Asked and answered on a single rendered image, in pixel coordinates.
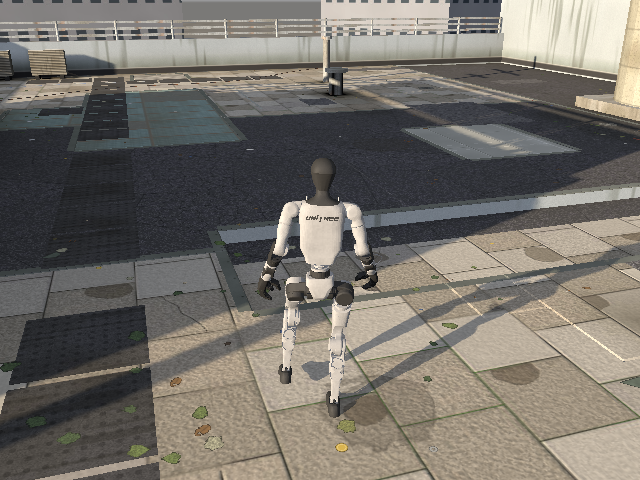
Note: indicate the left robot forearm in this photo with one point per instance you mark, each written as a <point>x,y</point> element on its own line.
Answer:
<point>271,264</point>

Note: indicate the right robot hand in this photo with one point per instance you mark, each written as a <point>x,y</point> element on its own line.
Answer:
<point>364,275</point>

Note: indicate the right robot forearm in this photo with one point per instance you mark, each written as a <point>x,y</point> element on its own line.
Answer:
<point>368,262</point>

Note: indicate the right robot upper arm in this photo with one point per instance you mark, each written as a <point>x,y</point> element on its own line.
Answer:
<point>353,212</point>

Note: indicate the robot left thigh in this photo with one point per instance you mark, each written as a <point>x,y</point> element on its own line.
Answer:
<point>295,290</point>

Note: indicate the robot right foot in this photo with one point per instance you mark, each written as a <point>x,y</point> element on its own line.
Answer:
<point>333,408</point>

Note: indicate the left robot upper arm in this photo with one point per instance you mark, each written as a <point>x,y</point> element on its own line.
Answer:
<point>289,211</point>

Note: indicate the left robot hand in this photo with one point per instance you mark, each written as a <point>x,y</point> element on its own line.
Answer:
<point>263,285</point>

